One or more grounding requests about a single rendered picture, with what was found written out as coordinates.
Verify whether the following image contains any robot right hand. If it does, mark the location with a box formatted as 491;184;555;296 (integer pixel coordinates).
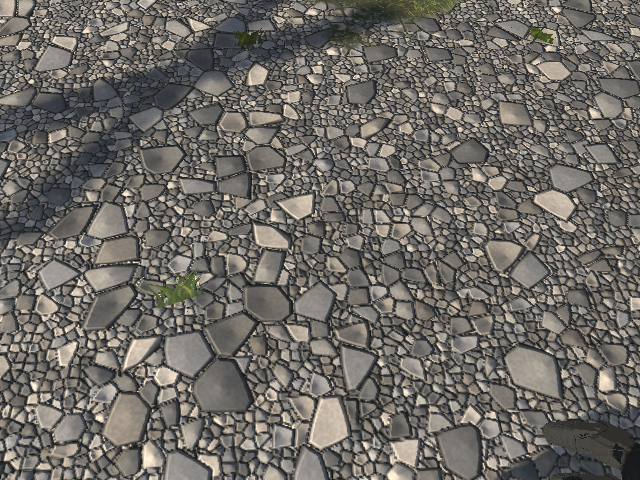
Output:
543;420;640;480

